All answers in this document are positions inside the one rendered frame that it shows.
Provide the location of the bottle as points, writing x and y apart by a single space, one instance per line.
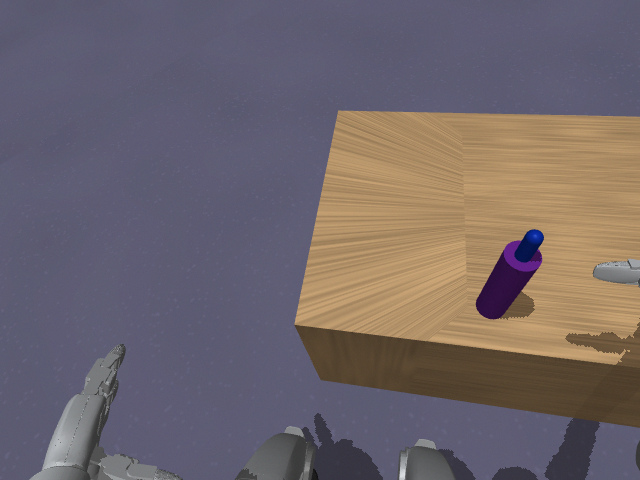
515 267

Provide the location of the left robot hand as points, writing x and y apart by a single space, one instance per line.
76 438

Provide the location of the right robot hand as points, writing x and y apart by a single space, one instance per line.
624 272

